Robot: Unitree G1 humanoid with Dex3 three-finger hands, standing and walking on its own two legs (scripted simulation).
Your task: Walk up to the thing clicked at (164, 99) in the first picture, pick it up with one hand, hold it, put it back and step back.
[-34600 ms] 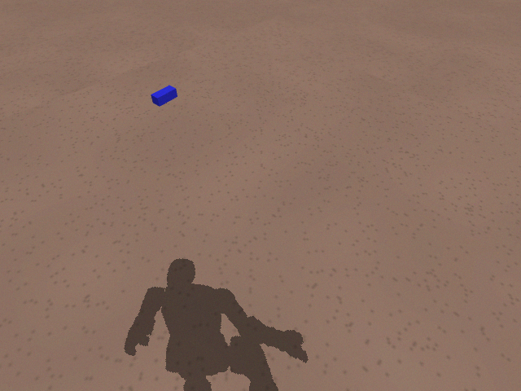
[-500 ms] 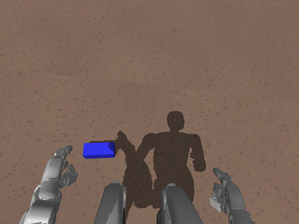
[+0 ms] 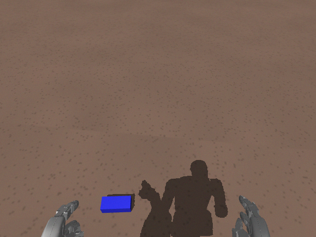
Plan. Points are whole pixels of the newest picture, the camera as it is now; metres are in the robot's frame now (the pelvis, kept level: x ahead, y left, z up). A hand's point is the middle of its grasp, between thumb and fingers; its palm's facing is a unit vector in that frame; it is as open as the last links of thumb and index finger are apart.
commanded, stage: home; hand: left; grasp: from above
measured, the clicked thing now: (116, 204) +0.45 +0.21 -0.68
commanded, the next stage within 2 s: stand in 1.92 s
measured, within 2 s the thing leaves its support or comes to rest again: neither
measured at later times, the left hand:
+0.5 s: hand out of the picture +0.16 +0.17 -0.05, palm faces +0.06 -0.98 -0.21, open 7.4 cm
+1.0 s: hand out of the picture +0.16 +0.17 -0.05, palm faces +0.06 -0.98 -0.20, open 7.4 cm
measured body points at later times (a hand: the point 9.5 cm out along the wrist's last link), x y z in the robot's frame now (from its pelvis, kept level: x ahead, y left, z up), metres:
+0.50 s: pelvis +0.00 -0.01 +0.00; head +0.01 +0.00 +0.45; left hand +0.15 +0.22 -0.03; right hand +0.15 -0.25 -0.06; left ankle +0.02 +0.11 -0.68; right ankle -0.01 -0.13 -0.68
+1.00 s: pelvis +0.00 -0.01 +0.00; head +0.01 -0.01 +0.45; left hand +0.15 +0.22 -0.03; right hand +0.16 -0.26 -0.06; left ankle +0.02 +0.11 -0.68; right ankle -0.01 -0.13 -0.68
